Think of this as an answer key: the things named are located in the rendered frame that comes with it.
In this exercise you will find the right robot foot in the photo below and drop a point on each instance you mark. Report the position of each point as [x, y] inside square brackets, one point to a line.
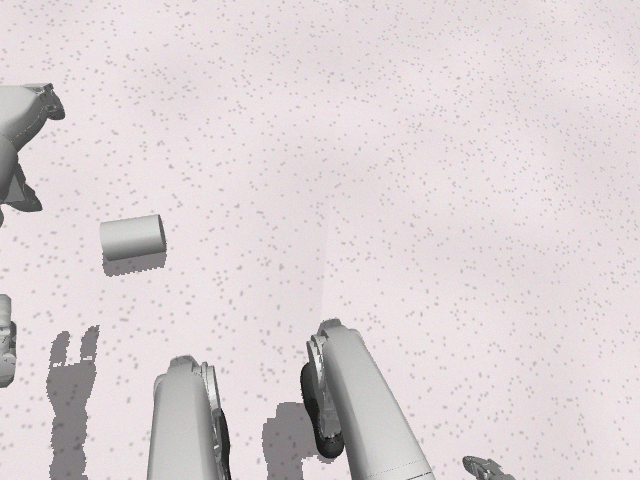
[327, 447]

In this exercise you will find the left robot hand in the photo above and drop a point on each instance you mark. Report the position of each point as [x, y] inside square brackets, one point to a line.
[23, 112]

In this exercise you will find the can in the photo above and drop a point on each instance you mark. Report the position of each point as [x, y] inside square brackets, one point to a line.
[132, 237]

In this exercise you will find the right robot hand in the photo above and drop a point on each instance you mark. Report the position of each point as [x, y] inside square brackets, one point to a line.
[485, 469]

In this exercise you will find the left robot arm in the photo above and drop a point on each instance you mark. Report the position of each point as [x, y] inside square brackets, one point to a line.
[8, 329]

